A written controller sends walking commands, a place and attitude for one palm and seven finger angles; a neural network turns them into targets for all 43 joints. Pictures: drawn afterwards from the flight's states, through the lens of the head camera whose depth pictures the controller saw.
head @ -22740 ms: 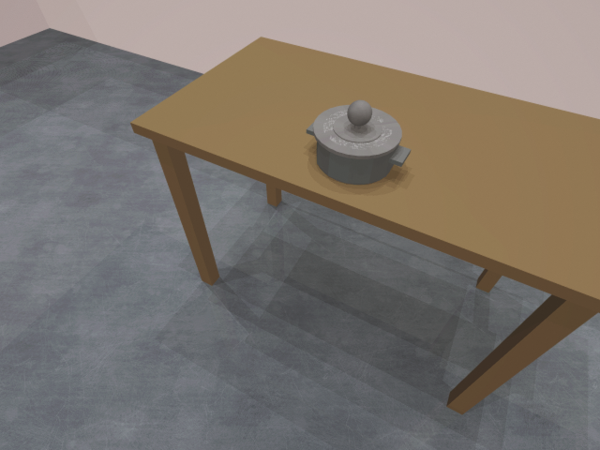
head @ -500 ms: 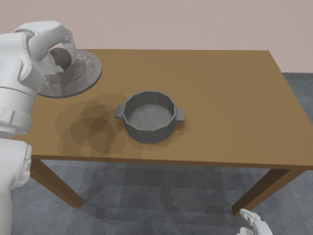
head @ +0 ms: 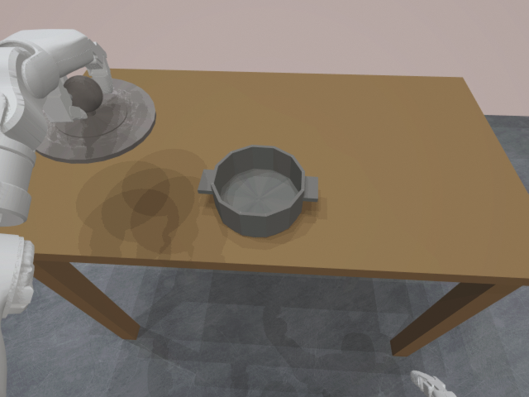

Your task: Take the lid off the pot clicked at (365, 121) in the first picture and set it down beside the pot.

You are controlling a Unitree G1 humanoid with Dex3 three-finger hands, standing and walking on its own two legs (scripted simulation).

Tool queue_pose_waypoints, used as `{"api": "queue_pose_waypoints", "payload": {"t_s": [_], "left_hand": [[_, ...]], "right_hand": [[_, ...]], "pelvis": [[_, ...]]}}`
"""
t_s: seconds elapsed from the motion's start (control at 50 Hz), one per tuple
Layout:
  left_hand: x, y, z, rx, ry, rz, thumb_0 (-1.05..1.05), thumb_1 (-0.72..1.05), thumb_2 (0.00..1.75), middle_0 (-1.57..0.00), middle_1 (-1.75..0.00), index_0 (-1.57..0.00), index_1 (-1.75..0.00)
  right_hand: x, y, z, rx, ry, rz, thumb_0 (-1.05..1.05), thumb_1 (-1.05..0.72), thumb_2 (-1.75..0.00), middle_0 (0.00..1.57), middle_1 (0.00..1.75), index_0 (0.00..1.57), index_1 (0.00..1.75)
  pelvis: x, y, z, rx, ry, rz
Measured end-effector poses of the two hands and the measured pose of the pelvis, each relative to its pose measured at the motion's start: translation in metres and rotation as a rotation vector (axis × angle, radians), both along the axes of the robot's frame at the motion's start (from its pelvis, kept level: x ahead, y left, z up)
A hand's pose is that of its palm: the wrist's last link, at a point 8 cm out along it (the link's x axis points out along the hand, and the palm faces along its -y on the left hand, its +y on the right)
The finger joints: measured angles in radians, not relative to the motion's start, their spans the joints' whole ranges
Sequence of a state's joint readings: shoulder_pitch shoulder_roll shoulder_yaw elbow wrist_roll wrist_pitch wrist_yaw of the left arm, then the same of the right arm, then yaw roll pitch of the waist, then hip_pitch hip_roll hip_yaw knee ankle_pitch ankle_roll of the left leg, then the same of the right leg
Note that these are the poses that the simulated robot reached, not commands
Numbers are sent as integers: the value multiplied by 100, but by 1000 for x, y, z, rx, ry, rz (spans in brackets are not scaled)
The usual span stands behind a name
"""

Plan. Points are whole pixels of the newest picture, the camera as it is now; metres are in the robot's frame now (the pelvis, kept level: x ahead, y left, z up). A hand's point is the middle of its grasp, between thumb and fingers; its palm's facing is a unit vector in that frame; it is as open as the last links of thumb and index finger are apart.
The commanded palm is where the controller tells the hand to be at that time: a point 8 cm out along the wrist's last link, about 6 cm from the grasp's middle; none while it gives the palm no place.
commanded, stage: lower the lid onto the table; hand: left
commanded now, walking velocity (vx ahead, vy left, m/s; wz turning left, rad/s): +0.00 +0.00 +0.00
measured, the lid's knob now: (83, 94) +0.48 +0.27 +0.20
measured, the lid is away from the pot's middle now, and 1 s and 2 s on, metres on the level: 0.25 0.23 0.23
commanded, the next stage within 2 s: none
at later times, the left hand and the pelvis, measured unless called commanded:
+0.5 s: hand (90, 107) +0.46 +0.25 +0.20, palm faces -0.28 -0.03 -0.96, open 8.2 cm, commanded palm +0.44 +0.25 +0.27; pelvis +0.01 +0.00 +0.00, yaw -1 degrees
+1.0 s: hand (98, 130) +0.45 +0.25 +0.16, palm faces -0.33 -0.02 -0.94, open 8.2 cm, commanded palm +0.44 +0.26 +0.23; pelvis +0.01 -0.01 +0.00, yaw -1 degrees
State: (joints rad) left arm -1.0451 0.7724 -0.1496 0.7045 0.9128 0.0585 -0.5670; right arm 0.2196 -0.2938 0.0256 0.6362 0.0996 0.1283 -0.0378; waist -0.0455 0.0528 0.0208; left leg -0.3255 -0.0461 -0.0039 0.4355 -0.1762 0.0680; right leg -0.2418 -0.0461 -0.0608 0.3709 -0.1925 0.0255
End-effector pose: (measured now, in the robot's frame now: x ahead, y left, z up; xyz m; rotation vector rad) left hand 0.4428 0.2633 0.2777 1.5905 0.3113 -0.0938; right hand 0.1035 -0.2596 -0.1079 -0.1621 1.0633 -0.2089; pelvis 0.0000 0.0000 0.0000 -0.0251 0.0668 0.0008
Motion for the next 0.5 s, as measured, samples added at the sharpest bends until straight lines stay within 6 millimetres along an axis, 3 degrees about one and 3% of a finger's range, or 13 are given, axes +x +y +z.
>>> {"api": "queue_pose_waypoints", "payload": {"t_s": [0.14, 0.34, 0.5], "left_hand": [[10, -3, 5, -60, -13, 8, -4, 15, 95, -84, -92, -62, -83], [15, -10, -19, -38, 29, -4, -4, 15, 95, -83, -92, -62, -83], [12, -12, -24, -49, 27, -16, -4, 15, 95, -84, -92, -62, -83]], "right_hand": [[0, 2, 0, 8, -3, -14, 1, -91, -90, 20, 30, 20, 30], [3, 4, 0, 18, -8, -16, 1, -91, -90, 20, 30, 20, 30], [9, 2, 3, 13, -23, -6, 1, -91, -90, 20, 30, 20, 30]], "pelvis": [[3, 4, 0, 0, 5, -6], [5, 6, 0, 2, 14, -15], [6, 4, 0, 1, 13, -10]]}}
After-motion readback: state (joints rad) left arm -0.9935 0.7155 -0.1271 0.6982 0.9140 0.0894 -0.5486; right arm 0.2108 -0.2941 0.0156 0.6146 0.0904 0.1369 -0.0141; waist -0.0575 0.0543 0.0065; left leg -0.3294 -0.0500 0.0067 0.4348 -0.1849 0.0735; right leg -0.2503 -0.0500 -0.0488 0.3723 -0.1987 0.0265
